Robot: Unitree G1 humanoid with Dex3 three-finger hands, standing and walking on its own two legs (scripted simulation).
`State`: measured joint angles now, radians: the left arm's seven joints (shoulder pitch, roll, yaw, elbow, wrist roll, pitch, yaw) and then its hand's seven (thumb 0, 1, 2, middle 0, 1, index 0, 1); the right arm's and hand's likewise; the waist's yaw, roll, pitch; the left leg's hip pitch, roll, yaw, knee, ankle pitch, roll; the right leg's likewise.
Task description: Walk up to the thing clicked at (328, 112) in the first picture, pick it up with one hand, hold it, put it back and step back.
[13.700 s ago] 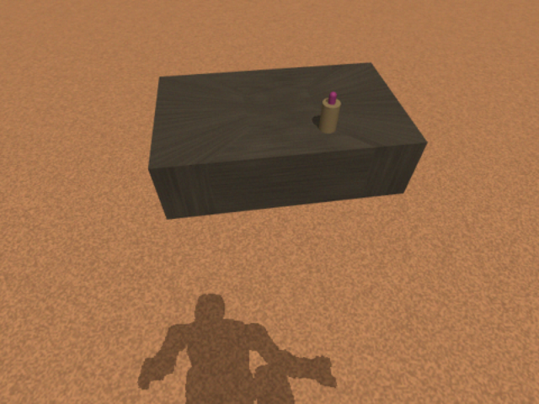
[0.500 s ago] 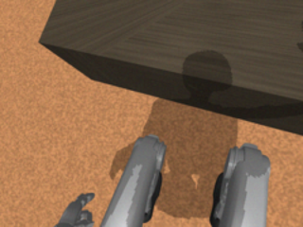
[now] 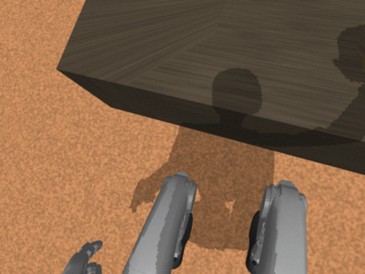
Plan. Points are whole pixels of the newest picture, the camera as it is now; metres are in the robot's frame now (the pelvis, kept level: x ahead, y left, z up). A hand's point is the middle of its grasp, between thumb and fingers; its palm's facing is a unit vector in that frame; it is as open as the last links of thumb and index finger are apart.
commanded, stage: settle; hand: right
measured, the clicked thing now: out of the picture +0.53 -0.32 +0.03
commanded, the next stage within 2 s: lift in 0.52 s
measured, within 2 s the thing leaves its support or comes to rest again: neither
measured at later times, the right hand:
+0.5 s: hand out of the picture +0.54 -0.33 +0.04, palm faces +0.37 +0.93 -0.05, open 10.9 cm
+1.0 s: hand out of the picture +0.52 -0.32 +0.07, palm faces +0.37 +0.93 -0.04, open 10.9 cm
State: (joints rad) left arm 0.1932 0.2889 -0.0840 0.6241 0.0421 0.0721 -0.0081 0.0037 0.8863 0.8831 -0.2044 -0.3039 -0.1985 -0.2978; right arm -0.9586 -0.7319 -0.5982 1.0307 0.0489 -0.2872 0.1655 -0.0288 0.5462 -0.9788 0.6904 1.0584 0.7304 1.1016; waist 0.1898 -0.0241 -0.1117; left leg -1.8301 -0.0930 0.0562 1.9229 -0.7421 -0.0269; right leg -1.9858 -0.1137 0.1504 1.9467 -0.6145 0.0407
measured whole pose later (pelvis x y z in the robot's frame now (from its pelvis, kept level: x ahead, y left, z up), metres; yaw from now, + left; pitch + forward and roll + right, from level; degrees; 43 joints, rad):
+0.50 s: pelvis +0.01 -0.01 +0.03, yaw -1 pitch +37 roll +8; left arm 0.19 0.26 -0.08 0.64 0.05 0.07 -0.01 0.00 0.89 0.87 -0.20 -0.30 -0.20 -0.29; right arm -0.97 -0.70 -0.59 1.06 0.03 -0.31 0.13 -0.03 0.55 -1.00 0.67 1.10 0.70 1.14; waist 0.19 -0.03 -0.13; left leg -1.76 -0.08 0.04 1.83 -0.73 -0.04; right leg -1.91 -0.11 0.12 1.86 -0.61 0.03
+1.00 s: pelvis +0.02 -0.01 +0.06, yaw -2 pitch +35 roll +7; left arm 0.20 0.24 -0.06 0.64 0.03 0.06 -0.01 0.00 0.90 0.87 -0.19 -0.30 -0.20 -0.28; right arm -0.84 -0.58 -0.56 0.93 0.05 -0.30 0.10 -0.03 0.58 -1.02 0.69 1.08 0.73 1.13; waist 0.16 -0.03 -0.15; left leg -1.62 -0.07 0.03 1.71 -0.71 -0.03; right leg -1.77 -0.11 0.11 1.74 -0.60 0.03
